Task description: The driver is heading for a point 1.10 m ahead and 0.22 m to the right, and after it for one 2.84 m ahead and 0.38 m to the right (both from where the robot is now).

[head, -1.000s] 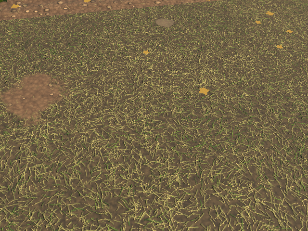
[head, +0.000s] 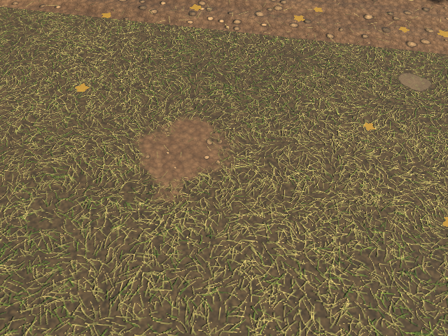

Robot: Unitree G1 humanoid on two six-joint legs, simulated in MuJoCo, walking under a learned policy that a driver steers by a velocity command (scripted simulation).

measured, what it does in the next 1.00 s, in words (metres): steps on the spot, turning right: right foot, then left foot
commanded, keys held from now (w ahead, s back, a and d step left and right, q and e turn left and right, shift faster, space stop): e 0.60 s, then q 0.14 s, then w+q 0.26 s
